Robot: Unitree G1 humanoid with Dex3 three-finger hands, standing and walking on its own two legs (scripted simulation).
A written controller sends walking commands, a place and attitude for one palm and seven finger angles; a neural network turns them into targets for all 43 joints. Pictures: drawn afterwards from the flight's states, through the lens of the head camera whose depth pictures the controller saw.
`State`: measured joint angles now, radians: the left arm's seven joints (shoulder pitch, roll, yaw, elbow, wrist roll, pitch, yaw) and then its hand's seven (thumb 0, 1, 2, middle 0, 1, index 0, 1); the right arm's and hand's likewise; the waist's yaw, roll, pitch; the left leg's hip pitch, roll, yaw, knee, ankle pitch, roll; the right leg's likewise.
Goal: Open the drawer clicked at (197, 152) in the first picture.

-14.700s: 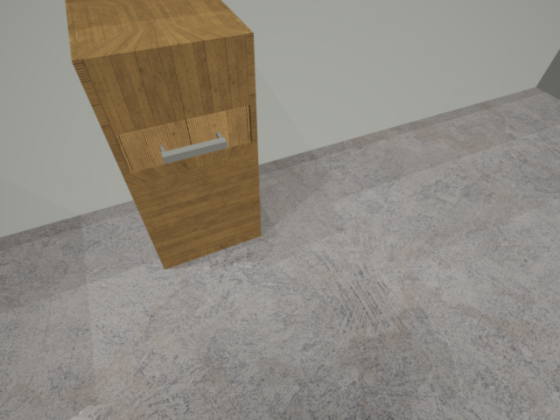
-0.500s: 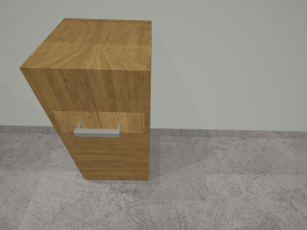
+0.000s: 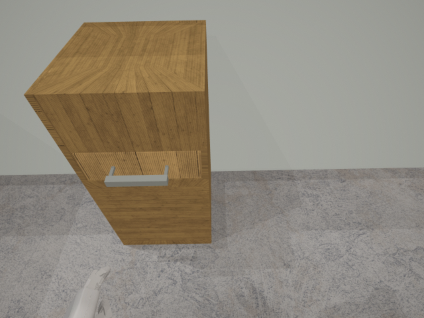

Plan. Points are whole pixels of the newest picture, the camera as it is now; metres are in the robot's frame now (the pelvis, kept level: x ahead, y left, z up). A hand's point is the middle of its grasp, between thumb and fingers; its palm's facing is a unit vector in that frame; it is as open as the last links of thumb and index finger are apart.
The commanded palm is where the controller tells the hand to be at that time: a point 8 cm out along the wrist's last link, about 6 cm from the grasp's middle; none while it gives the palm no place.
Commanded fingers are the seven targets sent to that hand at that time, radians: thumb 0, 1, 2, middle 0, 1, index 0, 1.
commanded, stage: raise the hand with hooked fingers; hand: left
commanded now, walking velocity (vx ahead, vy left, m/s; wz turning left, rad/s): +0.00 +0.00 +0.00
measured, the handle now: (138, 174) +0.54 +0.27 -0.16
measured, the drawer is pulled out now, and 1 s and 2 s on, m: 0.00 0.00 0.00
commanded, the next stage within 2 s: move the hooked fingers above the handle in 1.74 s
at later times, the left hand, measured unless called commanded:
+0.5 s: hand (109, 279) +0.19 +0.20 -0.01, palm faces +0.17 -0.01 -0.99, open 10.0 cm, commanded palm +0.17 +0.21 +0.03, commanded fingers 0.00 0.11 0.56 -0.26 -0.81 -0.26 -0.81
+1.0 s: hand (123, 213) +0.30 +0.20 +0.03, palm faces +0.15 -0.08 -0.99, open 12.9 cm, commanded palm +0.27 +0.19 +0.09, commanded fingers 0.00 -0.48 0.31 -0.30 -1.18 -0.30 -1.18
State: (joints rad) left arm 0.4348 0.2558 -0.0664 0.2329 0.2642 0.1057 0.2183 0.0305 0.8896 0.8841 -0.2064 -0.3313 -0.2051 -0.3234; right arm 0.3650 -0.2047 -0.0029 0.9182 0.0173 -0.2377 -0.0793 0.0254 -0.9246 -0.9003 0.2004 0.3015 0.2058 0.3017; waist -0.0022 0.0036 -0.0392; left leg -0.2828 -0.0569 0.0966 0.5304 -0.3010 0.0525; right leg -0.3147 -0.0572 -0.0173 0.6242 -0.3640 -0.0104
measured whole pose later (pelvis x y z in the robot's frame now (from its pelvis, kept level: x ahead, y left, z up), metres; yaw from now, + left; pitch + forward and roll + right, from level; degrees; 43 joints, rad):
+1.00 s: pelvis +0.01 -0.03 -0.02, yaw -7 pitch +10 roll +2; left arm 0.18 0.37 0.01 0.03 0.96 0.12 0.39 0.00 -0.25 0.41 -0.30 -1.05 -0.30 -1.04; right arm 0.14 -0.31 -0.09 0.66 -0.02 0.06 -0.03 0.01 -0.91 -0.90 0.19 0.30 0.20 0.30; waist 0.04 0.06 -0.11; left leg -0.47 -0.04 -0.07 0.70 -0.40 -0.02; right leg -0.52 0.05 0.06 0.76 -0.40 -0.04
